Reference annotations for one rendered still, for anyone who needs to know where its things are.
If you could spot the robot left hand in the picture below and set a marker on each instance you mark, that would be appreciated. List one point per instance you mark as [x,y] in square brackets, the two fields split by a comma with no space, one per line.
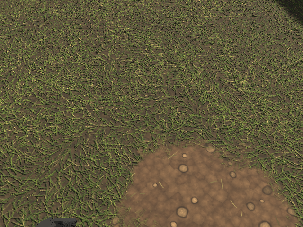
[58,222]

